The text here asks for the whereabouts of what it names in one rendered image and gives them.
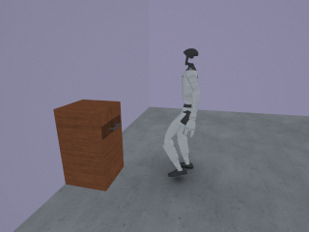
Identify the robot torso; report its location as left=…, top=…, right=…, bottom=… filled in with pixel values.
left=182, top=68, right=198, bottom=113

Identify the drawer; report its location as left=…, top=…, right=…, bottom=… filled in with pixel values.
left=101, top=115, right=121, bottom=140

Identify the left robot forearm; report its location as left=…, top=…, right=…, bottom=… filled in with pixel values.
left=188, top=92, right=200, bottom=121

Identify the humanoid robot head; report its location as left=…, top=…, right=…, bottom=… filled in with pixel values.
left=183, top=48, right=199, bottom=71

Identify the cabinet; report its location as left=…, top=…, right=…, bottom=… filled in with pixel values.
left=53, top=100, right=124, bottom=191

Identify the robot left hand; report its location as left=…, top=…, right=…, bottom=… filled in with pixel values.
left=184, top=119, right=196, bottom=137

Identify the robot left upper arm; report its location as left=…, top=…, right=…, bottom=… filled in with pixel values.
left=185, top=70, right=201, bottom=98

